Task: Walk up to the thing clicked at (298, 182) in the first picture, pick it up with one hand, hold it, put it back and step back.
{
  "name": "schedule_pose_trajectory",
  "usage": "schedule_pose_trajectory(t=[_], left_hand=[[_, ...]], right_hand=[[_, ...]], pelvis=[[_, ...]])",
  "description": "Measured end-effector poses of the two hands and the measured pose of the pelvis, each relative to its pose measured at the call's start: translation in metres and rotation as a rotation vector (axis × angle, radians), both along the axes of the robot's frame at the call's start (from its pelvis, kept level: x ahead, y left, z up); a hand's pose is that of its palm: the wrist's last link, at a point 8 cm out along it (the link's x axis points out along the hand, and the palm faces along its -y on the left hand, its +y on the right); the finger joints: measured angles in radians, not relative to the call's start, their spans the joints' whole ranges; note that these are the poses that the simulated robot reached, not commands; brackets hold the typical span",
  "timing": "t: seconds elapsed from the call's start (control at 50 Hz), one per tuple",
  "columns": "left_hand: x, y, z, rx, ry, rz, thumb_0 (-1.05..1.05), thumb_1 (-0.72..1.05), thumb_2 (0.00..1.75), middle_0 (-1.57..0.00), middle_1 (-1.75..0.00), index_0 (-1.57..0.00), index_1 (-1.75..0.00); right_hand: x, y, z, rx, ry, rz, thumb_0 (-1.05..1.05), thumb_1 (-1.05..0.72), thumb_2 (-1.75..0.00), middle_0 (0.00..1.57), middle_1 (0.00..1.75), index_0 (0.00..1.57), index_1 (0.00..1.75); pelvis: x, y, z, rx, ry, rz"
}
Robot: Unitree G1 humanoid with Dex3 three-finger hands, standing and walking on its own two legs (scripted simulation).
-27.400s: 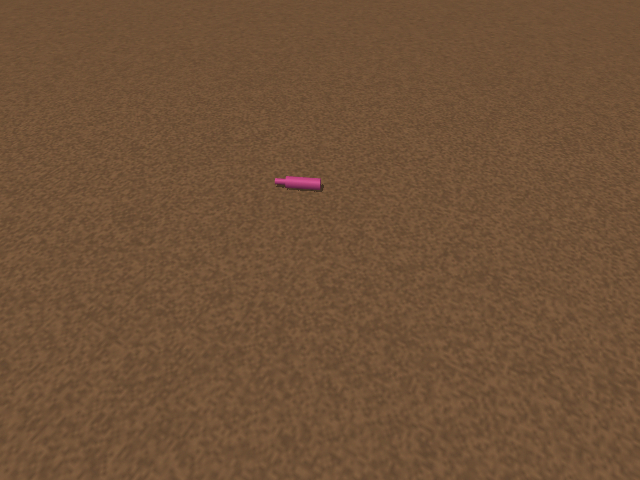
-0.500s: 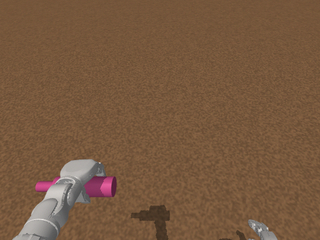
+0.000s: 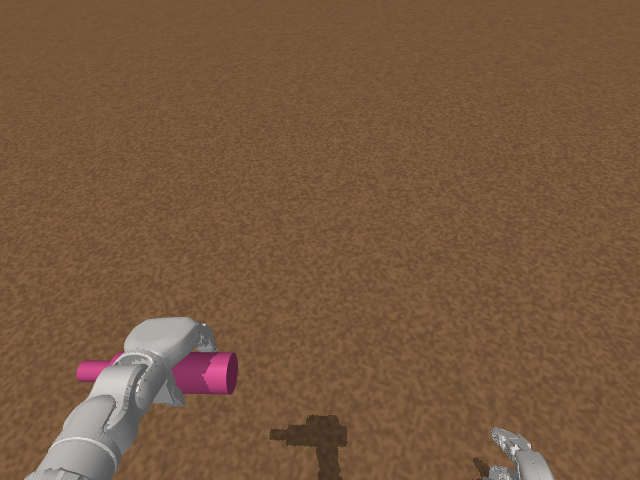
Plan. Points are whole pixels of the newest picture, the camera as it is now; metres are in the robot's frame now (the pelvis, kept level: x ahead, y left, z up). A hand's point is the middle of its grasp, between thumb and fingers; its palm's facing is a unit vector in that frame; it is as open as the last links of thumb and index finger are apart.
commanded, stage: hold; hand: left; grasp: from above
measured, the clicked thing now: (157, 372) +0.30 +0.25 -0.06
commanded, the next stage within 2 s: crouch in 0.34 s
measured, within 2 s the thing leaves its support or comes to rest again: neither
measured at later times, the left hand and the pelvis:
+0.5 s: hand (171, 368) +0.29 +0.22 -0.04, palm faces -0.48 -0.03 -0.88, open 8.6 cm; pelvis +0.01 +0.00 +0.00, yaw +0 degrees
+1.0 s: hand (190, 393) +0.31 +0.24 -0.18, palm faces -0.45 +0.05 -0.89, open 8.7 cm; pelvis -0.01 +0.00 -0.07, yaw +1 degrees
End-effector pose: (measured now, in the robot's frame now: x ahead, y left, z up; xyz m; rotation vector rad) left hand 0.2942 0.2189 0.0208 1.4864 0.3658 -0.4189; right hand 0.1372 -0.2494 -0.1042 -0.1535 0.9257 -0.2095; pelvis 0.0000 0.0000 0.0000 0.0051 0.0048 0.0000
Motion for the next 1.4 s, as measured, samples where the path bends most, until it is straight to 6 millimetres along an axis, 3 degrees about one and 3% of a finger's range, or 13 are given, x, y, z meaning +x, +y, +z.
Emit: schedule_pose_trajectory(t=[0.52,0.7,0.84,0.96,1.2,1.4], left_hand=[[0.008,0.006,-0.001,0.006,-0.002,0.003,0.00,0.17,0.41,-0.81,-0.44,-0.83,-0.44],[0.006,0.008,-0.024,0.002,0.005,0.002,0.00,0.15,0.45,-0.79,-0.51,-0.80,-0.51],[0.008,0.012,-0.068,0.037,-0.012,-0.016,0.00,0.13,0.48,-0.78,-0.54,-0.80,-0.54],[0.020,0.017,-0.121,0.081,-0.031,-0.013,0.00,0.14,0.48,-0.78,-0.54,-0.79,-0.54],[0.056,0.023,-0.243,0.103,-0.066,0.001,0.00,0.17,0.46,-0.76,-0.52,-0.78,-0.52],[0.072,0.033,-0.338,0.095,-0.020,0.018,0.00,0.16,0.47,-0.77,-0.52,-0.79,-0.51]], right_hand=[[0.006,0.001,-0.001,-0.003,0.029,-0.006,0.01,-0.91,-0.90,0.20,0.30,0.20,0.30],[0.004,-0.002,-0.004,-0.014,0.060,-0.004,0.01,-0.90,-0.90,0.20,0.30,0.20,0.30],[-0.013,-0.011,-0.024,-0.044,0.137,0.011,0.01,-0.90,-0.90,0.20,0.30,0.20,0.30],[-0.044,-0.024,-0.058,-0.085,0.224,0.002,0.01,-0.90,-0.90,0.20,0.30,0.20,0.30],[-0.122,-0.030,-0.161,-0.146,0.394,-0.066,0.01,-0.90,-0.90,0.20,0.30,0.20,0.30],[-0.142,-0.011,-0.249,-0.107,0.434,-0.034,0.01,-0.90,-0.90,0.20,0.30,0.20,0.30]], pelvis=[[0.009,0.001,0.002,-0.002,0.010,0.001],[0.009,0.000,-0.002,-0.002,0.041,0.010],[0.002,0.000,-0.021,-0.011,0.131,0.022],[-0.008,0.001,-0.056,-0.025,0.245,0.030],[-0.031,0.009,-0.159,-0.049,0.468,0.022],[-0.048,0.012,-0.240,-0.068,0.578,0.026]])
